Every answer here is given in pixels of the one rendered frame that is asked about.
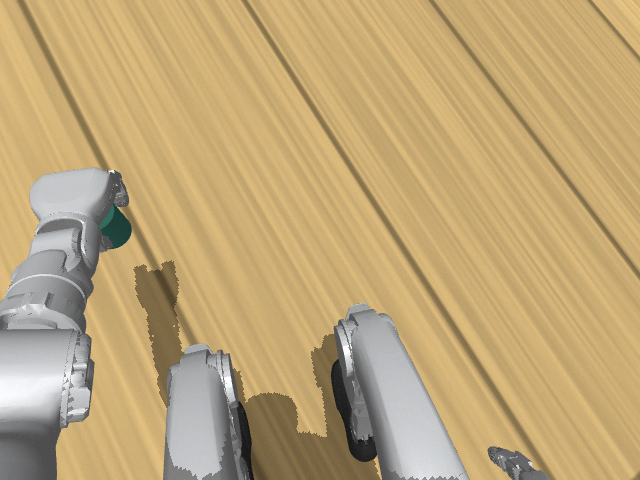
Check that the left robot foot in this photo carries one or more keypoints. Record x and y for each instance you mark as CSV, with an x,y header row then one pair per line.
x,y
246,442

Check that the right robot foot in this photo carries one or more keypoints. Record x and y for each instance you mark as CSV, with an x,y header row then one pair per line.
x,y
361,450

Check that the left robot arm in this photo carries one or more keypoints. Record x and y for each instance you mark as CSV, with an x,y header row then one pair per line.
x,y
46,374

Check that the right robot hand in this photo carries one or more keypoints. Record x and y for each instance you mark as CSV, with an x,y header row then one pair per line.
x,y
515,464

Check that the left robot hand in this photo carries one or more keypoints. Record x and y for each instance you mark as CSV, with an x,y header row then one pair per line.
x,y
90,192

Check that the tin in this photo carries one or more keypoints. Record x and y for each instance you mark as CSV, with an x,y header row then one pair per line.
x,y
116,226

